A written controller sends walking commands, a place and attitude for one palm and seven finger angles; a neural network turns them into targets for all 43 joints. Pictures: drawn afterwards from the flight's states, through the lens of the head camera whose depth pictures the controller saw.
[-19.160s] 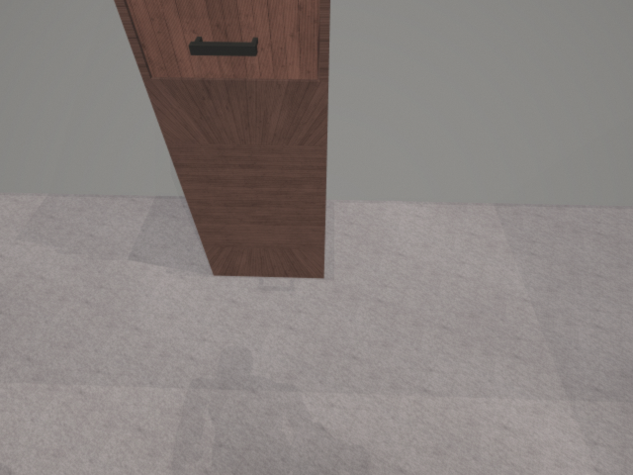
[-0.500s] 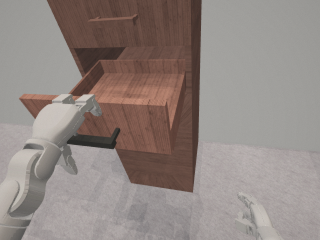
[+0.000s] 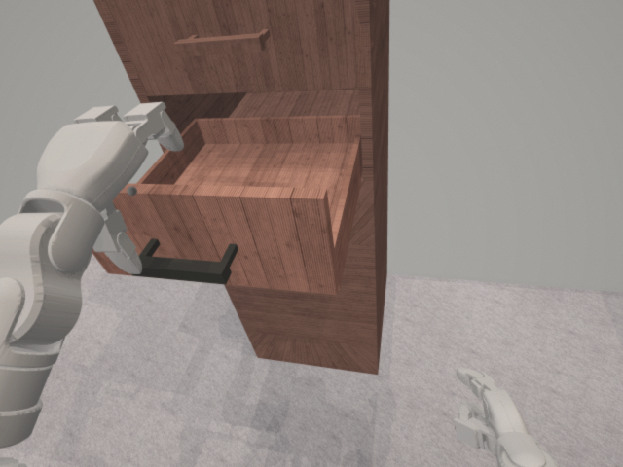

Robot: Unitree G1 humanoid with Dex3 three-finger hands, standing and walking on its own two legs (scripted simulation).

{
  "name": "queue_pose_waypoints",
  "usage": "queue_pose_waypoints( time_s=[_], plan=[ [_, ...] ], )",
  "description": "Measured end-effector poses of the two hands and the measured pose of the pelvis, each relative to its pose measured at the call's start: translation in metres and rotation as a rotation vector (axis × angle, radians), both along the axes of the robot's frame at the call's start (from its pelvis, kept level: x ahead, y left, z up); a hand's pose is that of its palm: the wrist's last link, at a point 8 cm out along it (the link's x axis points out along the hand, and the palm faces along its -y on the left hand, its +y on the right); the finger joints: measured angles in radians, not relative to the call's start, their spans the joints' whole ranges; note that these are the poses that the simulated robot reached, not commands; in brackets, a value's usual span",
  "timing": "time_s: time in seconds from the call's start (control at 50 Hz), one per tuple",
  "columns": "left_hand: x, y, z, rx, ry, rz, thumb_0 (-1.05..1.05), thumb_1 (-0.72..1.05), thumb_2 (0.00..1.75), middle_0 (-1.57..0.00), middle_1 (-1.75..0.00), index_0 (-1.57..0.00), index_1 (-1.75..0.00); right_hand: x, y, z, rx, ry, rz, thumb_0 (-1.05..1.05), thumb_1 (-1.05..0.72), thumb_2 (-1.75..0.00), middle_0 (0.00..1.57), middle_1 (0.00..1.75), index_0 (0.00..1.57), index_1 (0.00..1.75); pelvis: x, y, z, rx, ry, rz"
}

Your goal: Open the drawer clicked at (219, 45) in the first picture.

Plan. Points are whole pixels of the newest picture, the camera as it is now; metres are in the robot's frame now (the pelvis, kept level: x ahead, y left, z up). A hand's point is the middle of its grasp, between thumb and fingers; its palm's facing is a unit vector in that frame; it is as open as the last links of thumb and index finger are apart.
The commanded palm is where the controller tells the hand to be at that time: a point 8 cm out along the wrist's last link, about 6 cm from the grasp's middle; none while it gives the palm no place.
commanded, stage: lift the hand off the handle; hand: left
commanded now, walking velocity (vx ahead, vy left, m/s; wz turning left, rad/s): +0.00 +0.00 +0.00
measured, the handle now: (184, 258) +0.33 +0.22 +0.13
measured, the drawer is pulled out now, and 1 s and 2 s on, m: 0.28 0.28 0.28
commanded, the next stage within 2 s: draw the hand back to the body in 0.14 s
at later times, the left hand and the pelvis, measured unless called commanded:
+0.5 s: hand (112, 202) +0.28 +0.23 +0.27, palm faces +0.24 +0.00 -0.97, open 13.8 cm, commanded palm +0.22 +0.24 +0.33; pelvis +0.00 +0.00 +0.00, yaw -1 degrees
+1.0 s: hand (76, 193) +0.23 +0.20 +0.32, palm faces +0.45 -0.74 -0.50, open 13.6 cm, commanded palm +0.18 +0.26 +0.33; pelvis +0.00 -0.01 +0.00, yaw +0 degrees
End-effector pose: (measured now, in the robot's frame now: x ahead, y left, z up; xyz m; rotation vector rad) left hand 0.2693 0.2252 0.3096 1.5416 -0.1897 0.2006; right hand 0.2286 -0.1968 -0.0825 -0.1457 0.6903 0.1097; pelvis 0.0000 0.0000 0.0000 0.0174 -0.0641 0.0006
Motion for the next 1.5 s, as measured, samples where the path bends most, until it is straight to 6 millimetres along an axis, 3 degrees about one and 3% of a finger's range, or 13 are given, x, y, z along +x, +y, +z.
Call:
queue_pose_waypoints(
  time_s=[0.12,0.24,0.4,0.62,0.74,0.86,0.96,1.08,1.16,1.24,1.34,1.5],
  plan=[
    [0.008,-0.008,0.006,0.026,0.025,-0.032,0.0,-0.5,0.3,-0.32,-1.2,-0.33,-1.2,-0.004,-0.004,-0.002,-0.004,0.001,-0.016,0.01,-0.91,-0.9,0.2,0.3,0.2,0.3,-0.001,0.001,-0.001,0.002,0.007,-0.004],
    [0.009,-0.002,0.009,0.01,0.032,-0.012,0.0,-0.5,0.3,-0.32,-1.2,-0.32,-1.2,-0.011,-0.01,-0.006,-0.001,0.02,-0.03,0.01,-0.91,-0.9,0.2,0.3,0.2,0.3,0.0,0.0,-0.003,0.004,0.015,-0.01],
    [-0.01,-0.008,0.0,0.023,0.03,-0.059,0.0,-0.5,0.3,-0.32,-1.2,-0.32,-1.2,-0.011,-0.014,-0.009,-0.013,0.026,-0.027,0.01,-0.91,-0.9,0.2,0.3,0.2,0.3,0.002,-0.001,-0.004,0.003,0.012,-0.012],
    [-0.04,0.017,0.004,0.001,0.005,0.028,0.0,-0.5,0.3,-0.32,-1.2,-0.32,-1.2,0.002,-0.005,-0.003,-0.014,-0.016,0.008,0.01,-0.91,-0.9,0.2,0.3,0.2,0.3,-0.001,-0.002,-0.005,-0.002,0.003,0.005],
    [-0.045,0.011,-0.006,0.023,0.045,-0.006,0.0,-0.5,0.3,-0.32,-1.2,-0.32,-1.2,0.007,0.003,0.003,-0.016,-0.047,0.024,0.01,-0.91,-0.9,0.2,0.3,0.2,0.3,-0.002,-0.002,-0.005,-0.003,0.0,0.009],
    [-0.055,0.011,0.003,0.045,0.018,-0.04,0.0,-0.5,0.3,-0.32,-1.2,-0.33,-1.2,0.006,0.006,0.005,-0.011,-0.059,0.029,0.01,-0.91,-0.9,0.2,0.3,0.2,0.3,-0.001,-0.002,-0.004,-0.006,-0.004,0.005],
    [-0.074,0.014,0.018,-0.543,-0.334,-0.38,0.0,-0.47,0.32,-0.32,-1.18,-0.33,-1.18,-0.009,0.003,0.009,-0.032,-0.095,-0.03,0.01,-0.91,-0.9,0.2,0.3,0.2,0.3,0.0,-0.004,-0.001,-0.024,-0.023,-0.001],
    [-0.085,0.036,0.017,-0.853,-0.692,-0.476,0.0,-0.35,0.37,-0.3,-1.1,-0.31,-1.1,-0.039,-0.014,0.004,-0.101,-0.034,-0.097,0.01,-0.91,-0.9,0.2,0.3,0.21,0.3,0.009,-0.005,0.002,-0.03,-0.039,-0.016],
    [-0.079,0.044,0.008,-0.922,-0.746,-0.456,0.0,-0.23,0.42,-0.29,-1.02,-0.29,-1.02,-0.052,-0.026,0.0,-0.139,0.003,-0.13,0.01,-0.91,-0.9,0.2,0.3,0.21,0.3,0.018,-0.002,0.003,-0.03,-0.041,-0.023],
    [-0.076,0.041,0.006,-0.907,-0.73,-0.473,0.0,-0.11,0.47,-0.28,-0.94,-0.28,-0.94,-0.052,-0.032,0.001,-0.157,0.004,-0.156,0.02,-0.91,-0.9,0.2,0.3,0.2,0.3,0.026,0.003,0.003,-0.031,-0.037,-0.031],
    [-0.077,0.038,0.014,-0.834,-0.715,-0.503,0.0,0.06,0.55,-0.27,-0.83,-0.27,-0.83,-0.036,-0.029,0.005,-0.145,-0.029,-0.169,0.02,-0.91,-0.9,0.2,0.3,0.2,0.3,0.035,0.008,0.003,-0.032,-0.03,-0.036],
    [-0.08,0.054,0.019,-0.798,-0.723,-0.429,0.0,0.33,0.67,-0.25,-0.65,-0.25,-0.65,-0.005,-0.008,0.011,-0.092,-0.076,-0.139,0.01,-0.91,-0.9,0.2,0.3,0.2,0.3,0.04,0.012,0.003,-0.034,-0.021,-0.034]
  ],
)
